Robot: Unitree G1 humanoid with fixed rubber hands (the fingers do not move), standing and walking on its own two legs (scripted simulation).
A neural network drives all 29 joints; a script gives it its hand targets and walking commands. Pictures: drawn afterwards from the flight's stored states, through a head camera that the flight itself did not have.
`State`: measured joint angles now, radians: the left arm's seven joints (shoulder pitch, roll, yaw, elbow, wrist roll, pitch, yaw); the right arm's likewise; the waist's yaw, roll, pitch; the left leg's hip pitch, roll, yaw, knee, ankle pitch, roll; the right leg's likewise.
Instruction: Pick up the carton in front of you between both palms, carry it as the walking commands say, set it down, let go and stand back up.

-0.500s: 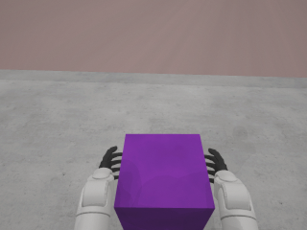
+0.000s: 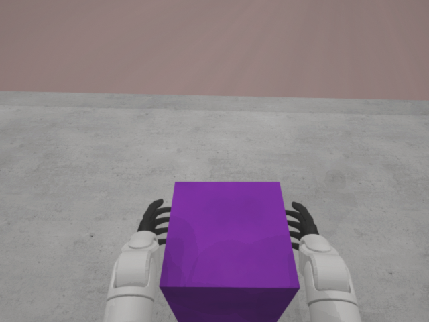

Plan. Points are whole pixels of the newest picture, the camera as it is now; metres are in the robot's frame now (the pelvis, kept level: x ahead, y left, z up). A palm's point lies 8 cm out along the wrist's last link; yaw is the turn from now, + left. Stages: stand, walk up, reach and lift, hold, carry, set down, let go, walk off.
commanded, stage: carry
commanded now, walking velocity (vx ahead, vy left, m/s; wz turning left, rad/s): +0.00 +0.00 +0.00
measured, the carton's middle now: (226, 256) +0.29 +0.00 -0.04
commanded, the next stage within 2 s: hold in 0.28 s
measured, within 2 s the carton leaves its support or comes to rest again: neither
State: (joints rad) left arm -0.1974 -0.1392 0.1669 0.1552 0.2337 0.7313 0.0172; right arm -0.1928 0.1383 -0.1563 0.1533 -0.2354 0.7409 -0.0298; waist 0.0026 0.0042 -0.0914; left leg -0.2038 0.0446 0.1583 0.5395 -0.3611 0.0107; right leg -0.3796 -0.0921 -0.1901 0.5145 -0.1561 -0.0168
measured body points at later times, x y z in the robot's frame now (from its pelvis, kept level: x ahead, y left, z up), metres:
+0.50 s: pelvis -0.01 +0.00 +0.01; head -0.03 -0.01 +0.46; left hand +0.27 +0.18 +0.04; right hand +0.29 -0.13 +0.03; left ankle -0.05 +0.10 -0.73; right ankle +0.07 -0.13 -0.73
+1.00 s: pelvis -0.05 -0.04 -0.04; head +0.13 -0.02 +0.37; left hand +0.32 +0.19 -0.11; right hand +0.36 -0.11 -0.12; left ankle -0.05 +0.10 -0.73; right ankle +0.07 -0.13 -0.73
